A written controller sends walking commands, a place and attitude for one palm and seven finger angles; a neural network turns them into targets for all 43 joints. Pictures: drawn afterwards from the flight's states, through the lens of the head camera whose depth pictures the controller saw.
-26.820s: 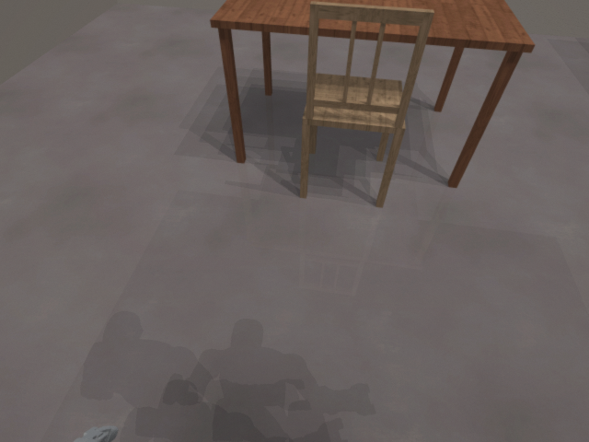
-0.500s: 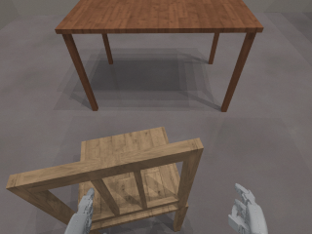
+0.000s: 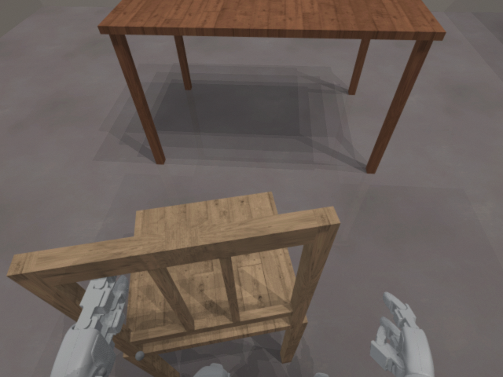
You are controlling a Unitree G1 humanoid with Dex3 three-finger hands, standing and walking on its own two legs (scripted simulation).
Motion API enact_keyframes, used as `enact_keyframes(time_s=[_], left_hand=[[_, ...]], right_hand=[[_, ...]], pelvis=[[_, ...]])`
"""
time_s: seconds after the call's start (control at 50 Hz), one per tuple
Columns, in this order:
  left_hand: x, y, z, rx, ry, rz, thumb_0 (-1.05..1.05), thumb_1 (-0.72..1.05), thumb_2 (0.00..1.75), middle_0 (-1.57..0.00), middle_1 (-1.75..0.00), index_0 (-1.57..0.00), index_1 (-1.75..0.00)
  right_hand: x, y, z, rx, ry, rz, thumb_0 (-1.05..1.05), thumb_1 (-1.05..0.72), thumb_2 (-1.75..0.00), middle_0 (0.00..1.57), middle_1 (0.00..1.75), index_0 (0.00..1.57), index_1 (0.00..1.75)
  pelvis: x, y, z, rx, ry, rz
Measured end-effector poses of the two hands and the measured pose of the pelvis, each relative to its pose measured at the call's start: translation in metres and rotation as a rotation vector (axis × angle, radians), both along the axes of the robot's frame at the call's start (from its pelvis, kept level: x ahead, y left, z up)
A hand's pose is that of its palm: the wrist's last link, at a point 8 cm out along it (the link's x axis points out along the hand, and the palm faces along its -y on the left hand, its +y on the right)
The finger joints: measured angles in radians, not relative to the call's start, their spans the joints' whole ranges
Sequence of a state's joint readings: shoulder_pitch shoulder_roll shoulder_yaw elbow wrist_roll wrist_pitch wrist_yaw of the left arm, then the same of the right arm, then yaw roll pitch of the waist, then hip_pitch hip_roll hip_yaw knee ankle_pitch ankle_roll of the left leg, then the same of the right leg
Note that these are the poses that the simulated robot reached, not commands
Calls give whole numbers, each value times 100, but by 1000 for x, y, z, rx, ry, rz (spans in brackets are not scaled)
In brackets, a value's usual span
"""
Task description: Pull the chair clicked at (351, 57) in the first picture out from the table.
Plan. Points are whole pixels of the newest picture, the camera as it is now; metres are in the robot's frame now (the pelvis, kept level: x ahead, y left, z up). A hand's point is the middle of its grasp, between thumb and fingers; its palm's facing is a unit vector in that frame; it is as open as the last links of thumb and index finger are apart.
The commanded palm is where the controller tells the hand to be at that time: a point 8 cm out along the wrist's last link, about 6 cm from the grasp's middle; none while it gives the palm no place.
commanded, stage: draw the hand back to the body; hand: left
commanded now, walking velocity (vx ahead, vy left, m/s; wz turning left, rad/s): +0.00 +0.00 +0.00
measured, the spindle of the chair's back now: (175, 300) +0.24 +0.15 -0.02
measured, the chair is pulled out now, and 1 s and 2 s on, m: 0.74 0.73 0.73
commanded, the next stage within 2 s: step back with the hand held close in 1.30 s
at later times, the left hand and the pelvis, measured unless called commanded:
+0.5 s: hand (95, 353) +0.14 +0.19 +0.10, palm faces +0.05 -0.92 -0.39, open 14.4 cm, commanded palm +0.12 +0.26 +0.18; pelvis +0.01 +0.00 +0.05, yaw +0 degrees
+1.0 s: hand (68, 329) +0.16 +0.23 +0.10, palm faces +0.18 -0.84 -0.51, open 7.2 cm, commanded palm +0.17 +0.29 +0.25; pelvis +0.04 -0.02 +0.07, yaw +1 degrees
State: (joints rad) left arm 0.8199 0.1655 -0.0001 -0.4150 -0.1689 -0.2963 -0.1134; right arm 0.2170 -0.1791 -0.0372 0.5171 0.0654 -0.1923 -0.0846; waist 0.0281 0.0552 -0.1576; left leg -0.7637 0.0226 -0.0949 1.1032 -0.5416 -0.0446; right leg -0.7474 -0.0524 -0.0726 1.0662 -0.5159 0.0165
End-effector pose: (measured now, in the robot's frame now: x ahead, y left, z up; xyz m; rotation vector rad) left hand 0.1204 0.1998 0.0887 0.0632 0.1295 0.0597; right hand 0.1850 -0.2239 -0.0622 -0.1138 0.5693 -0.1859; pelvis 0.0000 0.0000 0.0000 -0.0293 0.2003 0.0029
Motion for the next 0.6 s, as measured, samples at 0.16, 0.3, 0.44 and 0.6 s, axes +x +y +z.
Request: enact_keyframes(time_s=[0.16,0.3,0.44,0.6], left_hand=[[1,15,7,29,30,-69,-1,-54,20,0,0,-3,0],[-2,24,19,186,156,-40,-1,-46,24,-2,-2,-11,-2],[-3,34,34,308,279,40,-1,-25,34,-10,-8,-21,-6],[3,47,41,332,336,127,-1,2,47,-16,-15,-30,-13]], right_hand=[[-6,5,3,38,-8,-25,2,-90,-90,20,30,20,30],[-10,5,23,-3,-21,-18,2,-90,-90,20,30,20,30],[-6,11,42,-28,-3,21,2,-90,-90,20,30,20,30],[6,14,54,-34,-4,84,2,-90,-90,20,30,20,30]], pelvis=[[-4,0,5,-2,-45,-5],[-1,-1,23,-7,-109,-8],[4,-1,47,-4,-194,-6],[12,-5,62,8,-242,-3]])
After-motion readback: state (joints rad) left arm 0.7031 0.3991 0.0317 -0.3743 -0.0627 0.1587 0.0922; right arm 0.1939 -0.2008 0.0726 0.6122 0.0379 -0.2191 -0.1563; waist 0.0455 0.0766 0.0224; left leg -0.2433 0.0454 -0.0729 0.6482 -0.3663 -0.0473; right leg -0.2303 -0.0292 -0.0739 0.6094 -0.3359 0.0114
